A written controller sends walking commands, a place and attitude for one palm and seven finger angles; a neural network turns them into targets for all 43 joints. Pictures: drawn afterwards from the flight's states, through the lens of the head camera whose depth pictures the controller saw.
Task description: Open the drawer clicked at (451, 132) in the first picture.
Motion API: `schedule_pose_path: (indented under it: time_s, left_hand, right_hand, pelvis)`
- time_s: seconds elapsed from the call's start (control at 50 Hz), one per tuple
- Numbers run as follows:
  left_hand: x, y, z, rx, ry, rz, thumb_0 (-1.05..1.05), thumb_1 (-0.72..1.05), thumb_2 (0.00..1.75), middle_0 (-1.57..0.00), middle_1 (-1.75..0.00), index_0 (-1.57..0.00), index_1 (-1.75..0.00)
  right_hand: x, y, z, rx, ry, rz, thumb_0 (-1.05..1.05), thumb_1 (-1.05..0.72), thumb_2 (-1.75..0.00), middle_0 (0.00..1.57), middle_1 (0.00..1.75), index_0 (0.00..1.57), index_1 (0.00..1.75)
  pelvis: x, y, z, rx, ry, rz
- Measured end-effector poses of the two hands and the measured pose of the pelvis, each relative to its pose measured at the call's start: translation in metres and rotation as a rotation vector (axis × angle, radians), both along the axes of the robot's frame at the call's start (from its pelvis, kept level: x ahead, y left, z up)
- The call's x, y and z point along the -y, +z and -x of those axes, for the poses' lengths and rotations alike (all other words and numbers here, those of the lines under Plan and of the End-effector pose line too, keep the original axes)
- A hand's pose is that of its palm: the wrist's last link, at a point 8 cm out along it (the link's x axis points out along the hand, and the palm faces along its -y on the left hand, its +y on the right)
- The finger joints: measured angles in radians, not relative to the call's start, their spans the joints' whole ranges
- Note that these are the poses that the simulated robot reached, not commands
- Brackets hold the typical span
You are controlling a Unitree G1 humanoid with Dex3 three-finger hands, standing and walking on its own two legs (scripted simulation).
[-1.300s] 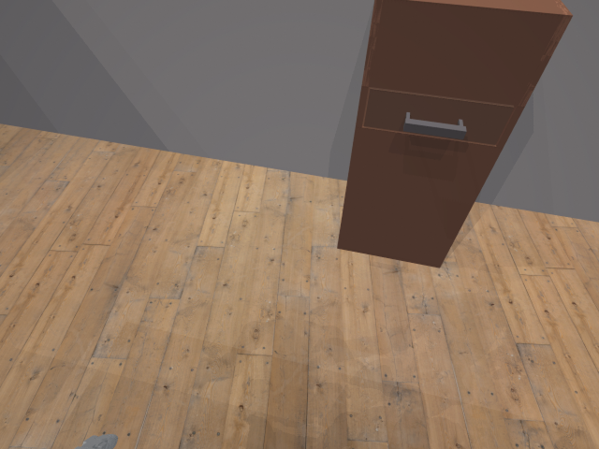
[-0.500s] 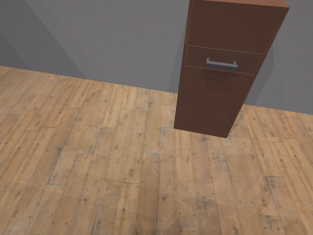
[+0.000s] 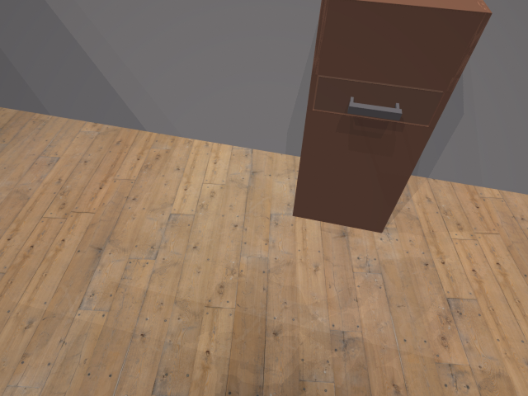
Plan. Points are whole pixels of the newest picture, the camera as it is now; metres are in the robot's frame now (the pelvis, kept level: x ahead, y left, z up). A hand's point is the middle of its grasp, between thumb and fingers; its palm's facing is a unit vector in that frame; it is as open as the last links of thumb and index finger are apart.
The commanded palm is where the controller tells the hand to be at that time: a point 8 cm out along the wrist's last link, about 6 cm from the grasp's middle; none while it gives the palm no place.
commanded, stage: look at it before walking up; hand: left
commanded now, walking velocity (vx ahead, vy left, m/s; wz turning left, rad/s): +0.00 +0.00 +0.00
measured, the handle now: (374, 107) +0.98 -0.31 -0.10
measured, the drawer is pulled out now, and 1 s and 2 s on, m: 0.00 0.00 0.00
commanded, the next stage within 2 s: walk to a spot facing it in 0.14 s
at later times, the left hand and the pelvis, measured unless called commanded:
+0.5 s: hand out of the picture +0.07 +0.22 -0.17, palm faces -0.08 -0.95 -0.30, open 7.4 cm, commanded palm none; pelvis -0.01 +0.00 -0.01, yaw -6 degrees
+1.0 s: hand out of the picture +0.06 +0.19 -0.17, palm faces -0.25 -0.94 -0.24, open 7.4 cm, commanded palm none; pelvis -0.05 +0.01 -0.01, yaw -19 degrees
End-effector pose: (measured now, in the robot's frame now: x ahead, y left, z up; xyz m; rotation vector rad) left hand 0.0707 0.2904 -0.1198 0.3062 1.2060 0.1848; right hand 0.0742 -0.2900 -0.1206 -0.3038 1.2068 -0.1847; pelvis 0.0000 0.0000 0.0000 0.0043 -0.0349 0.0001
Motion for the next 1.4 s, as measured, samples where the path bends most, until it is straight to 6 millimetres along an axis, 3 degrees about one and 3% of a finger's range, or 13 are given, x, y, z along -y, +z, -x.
schedule_pose_path:
  time_s: [0.38, 0.54, 0.66, 0.82, 1.0, 1.1, 1.22, 1.3, 1.4]
  left_hand:
    - [0.001, -0.002, 0.001, -0.023, 0.004, -0.009, 0.01, 0.91, 0.89, -0.20, -0.30, -0.20, -0.30]
    - [0.031, -0.021, 0.005, -0.071, -0.058, 0.043, 0.01, 0.91, 0.89, -0.20, -0.30, -0.20, -0.30]
    - [0.062, -0.029, 0.010, -0.051, -0.087, 0.061, 0.01, 0.91, 0.89, -0.20, -0.30, -0.20, -0.30]
    - [0.077, -0.017, 0.023, -0.086, -0.120, 0.086, 0.01, 0.91, 0.89, -0.20, -0.30, -0.20, -0.30]
    - [0.049, -0.022, 0.002, -0.076, -0.215, 0.085, 0.01, 0.91, 0.89, -0.20, -0.30, -0.20, -0.30]
    - [0.029, -0.030, -0.026, -0.051, -0.280, 0.092, 0.01, 0.91, 0.89, -0.20, -0.30, -0.20, -0.30]
    - [0.029, -0.019, -0.056, -0.011, -0.370, 0.101, 0.01, 0.91, 0.89, -0.20, -0.30, -0.20, -0.30]
    - [0.048, -0.016, -0.072, -0.019, -0.449, 0.102, 0.01, 0.91, 0.89, -0.19, -0.30, -0.19, -0.30]
    - [0.096, -0.015, -0.091, -0.006, -0.582, 0.104, 0.01, 0.91, 0.89, -0.19, -0.30, -0.19, -0.30]
  right_hand:
    - [-0.003, -0.002, -0.007, 0.028, -0.018, -0.001, 0.00, -0.90, -0.90, 0.21, 0.30, 0.20, 0.30]
    - [-0.018, -0.023, 0.026, 0.037, -0.121, -0.064, 0.00, -0.90, -0.90, 0.21, 0.30, 0.20, 0.30]
    - [-0.014, -0.048, 0.056, 0.004, -0.189, -0.115, 0.00, -0.90, -0.90, 0.21, 0.30, 0.20, 0.30]
    - [-0.010, -0.028, 0.078, 0.010, -0.251, -0.105, 0.00, -0.90, -0.90, 0.20, 0.30, 0.20, 0.30]
    - [-0.021, -0.007, 0.094, 0.096, -0.337, -0.035, 0.00, -0.90, -0.90, 0.20, 0.30, 0.20, 0.30]
    - [-0.044, 0.003, 0.126, 0.120, -0.397, 0.008, 0.00, -0.90, -0.90, 0.20, 0.30, 0.20, 0.30]
    - [-0.071, 0.007, 0.171, 0.066, -0.484, -0.002, 0.00, -0.90, -0.90, 0.21, 0.30, 0.20, 0.30]
    - [-0.085, 0.001, 0.202, 0.046, -0.565, -0.031, 0.00, -0.90, -0.90, 0.21, 0.30, 0.20, 0.30]
    - [-0.094, -0.016, 0.253, -0.004, -0.688, -0.079, 0.00, -0.90, -0.90, 0.21, 0.30, 0.20, 0.30]
  pelvis:
    - [0.000, -0.002, -0.001, -0.004, -0.033, -0.001]
    - [0.006, -0.015, 0.010, -0.011, -0.115, -0.023]
    - [0.019, -0.028, 0.021, 0.001, -0.157, -0.020]
    - [0.017, -0.010, 0.033, -0.037, -0.225, -0.029]
    - [-0.011, -0.009, 0.045, -0.066, -0.337, -0.021]
    - [-0.031, -0.011, 0.051, -0.055, -0.395, -0.011]
    - [-0.039, -0.003, 0.053, -0.040, -0.476, 0.019]
    - [-0.039, -0.003, 0.057, -0.034, -0.537, 0.026]
    - [-0.029, -0.009, 0.067, -0.033, -0.621, 0.020]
